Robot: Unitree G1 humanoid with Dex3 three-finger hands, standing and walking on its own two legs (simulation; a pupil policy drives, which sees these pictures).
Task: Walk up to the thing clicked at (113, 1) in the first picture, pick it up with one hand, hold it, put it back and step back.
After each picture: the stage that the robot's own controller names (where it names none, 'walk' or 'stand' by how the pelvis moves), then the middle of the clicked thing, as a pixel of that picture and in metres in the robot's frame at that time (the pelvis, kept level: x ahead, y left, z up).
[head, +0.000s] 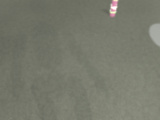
stand; (113, 7) +2.00 -0.52 -0.65
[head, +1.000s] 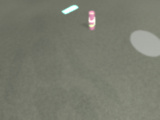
walk; (91, 20) +1.92 -0.06 -0.62
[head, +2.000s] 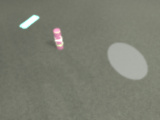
walk; (58, 39) +1.34 +0.27 -0.65
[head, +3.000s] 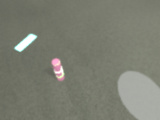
walk; (58, 70) +0.91 +0.26 -0.65
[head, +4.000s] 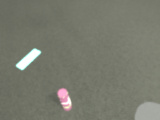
walk; (65, 100) +0.59 +0.20 -0.65
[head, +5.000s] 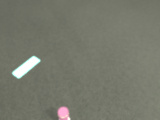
stand; (64, 118) +0.46 +0.13 -0.64
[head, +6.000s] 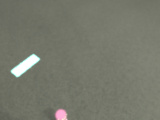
stand; out of the picture +0.43 +0.12 -0.65
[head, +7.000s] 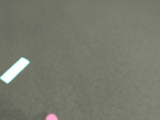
stand; out of the picture +0.38 +0.22 -0.64
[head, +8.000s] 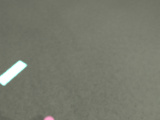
stand; out of the picture +0.40 +0.20 -0.65
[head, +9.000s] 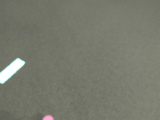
stand; out of the picture +0.38 +0.21 -0.65
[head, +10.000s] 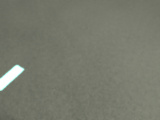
stand; out of the picture +0.36 +0.22 -0.66
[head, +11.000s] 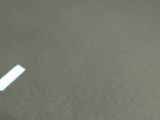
stand; out of the picture +0.36 +0.22 -0.66
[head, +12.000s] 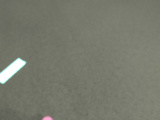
go down; out of the picture +0.38 +0.21 -0.65
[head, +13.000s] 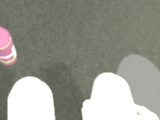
go down; (4, 49) +0.44 +0.24 -0.24
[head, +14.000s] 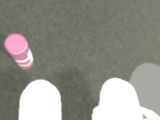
close in; (21, 54) +0.45 +0.23 -0.25
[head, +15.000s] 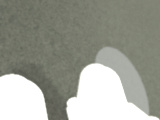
close in; out of the picture +0.43 +0.26 -0.16
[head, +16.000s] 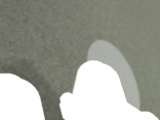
close; out of the picture +0.43 +0.27 -0.16
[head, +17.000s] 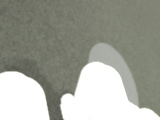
lift; out of the picture +0.38 +0.26 -0.16
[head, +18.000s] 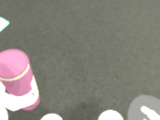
lift; (22, 86) +0.32 +0.17 +0.04
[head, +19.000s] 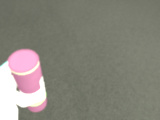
hold; (31, 86) +0.31 +0.16 +0.06
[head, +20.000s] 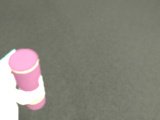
hold; (30, 84) +0.33 +0.16 +0.04
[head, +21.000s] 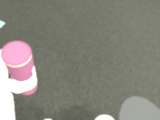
crouch; (23, 73) +0.37 +0.17 -0.02
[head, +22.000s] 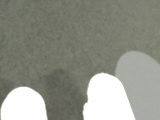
lower; out of the picture +0.50 +0.24 -0.03
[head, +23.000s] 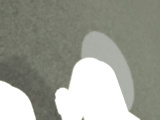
lower; out of the picture +0.45 +0.26 -0.17
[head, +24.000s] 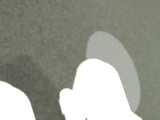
lower; out of the picture +0.44 +0.26 -0.17
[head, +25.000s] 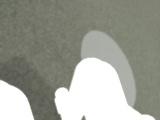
lower; out of the picture +0.43 +0.25 -0.17
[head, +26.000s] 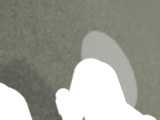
lower; out of the picture +0.43 +0.25 -0.17
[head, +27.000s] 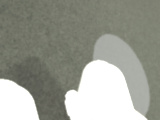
open; out of the picture +0.43 +0.25 -0.17
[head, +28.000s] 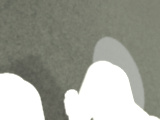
stand; out of the picture +0.43 +0.26 -0.17
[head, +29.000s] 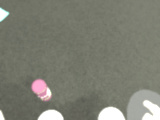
stand; (42, 91) +0.41 +0.20 -0.46
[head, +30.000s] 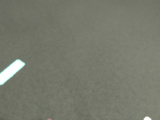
stand; out of the picture +0.38 +0.19 -0.59
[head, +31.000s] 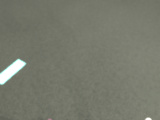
stand; out of the picture +0.37 +0.19 -0.60
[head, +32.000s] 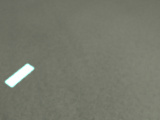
stand; out of the picture +0.39 +0.17 -0.65
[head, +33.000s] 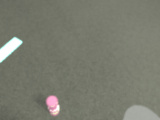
walk; (53, 106) +0.43 +0.14 -0.64
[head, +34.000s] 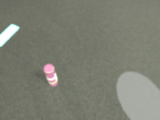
walk; (51, 76) +0.66 +0.23 -0.62
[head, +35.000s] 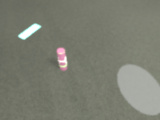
stand; (62, 59) +1.00 +0.19 -0.63
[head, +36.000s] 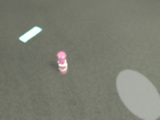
stand; (62, 63) +1.00 +0.17 -0.65
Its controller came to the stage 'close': yes
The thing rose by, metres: 0.69
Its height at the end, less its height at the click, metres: +0.00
